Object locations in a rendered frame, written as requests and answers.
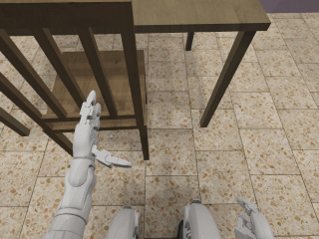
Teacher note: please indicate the table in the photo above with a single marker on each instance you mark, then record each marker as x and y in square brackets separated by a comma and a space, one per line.
[182, 16]

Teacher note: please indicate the chair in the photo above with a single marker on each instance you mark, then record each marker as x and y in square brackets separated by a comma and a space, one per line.
[118, 77]

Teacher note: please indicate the robot left forearm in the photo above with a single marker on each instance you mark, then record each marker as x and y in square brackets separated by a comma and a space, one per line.
[73, 212]

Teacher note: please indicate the left robot hand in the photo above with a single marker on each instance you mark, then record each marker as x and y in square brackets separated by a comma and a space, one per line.
[85, 135]

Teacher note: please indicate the right robot thigh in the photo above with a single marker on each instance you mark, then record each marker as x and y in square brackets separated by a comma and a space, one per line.
[199, 221]

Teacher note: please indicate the right robot shin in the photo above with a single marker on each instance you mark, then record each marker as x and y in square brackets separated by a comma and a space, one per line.
[187, 234]

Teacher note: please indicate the right robot hand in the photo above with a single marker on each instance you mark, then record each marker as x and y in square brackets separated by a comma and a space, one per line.
[255, 227]

